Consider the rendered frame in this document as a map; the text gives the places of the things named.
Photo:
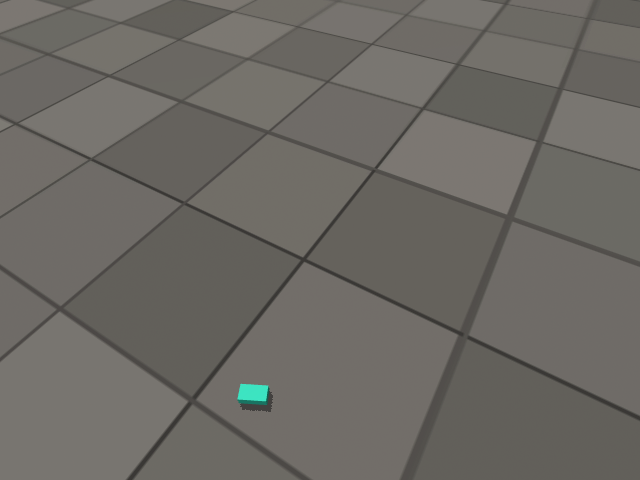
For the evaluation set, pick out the small box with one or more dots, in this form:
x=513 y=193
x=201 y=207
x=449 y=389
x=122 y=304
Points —
x=253 y=394

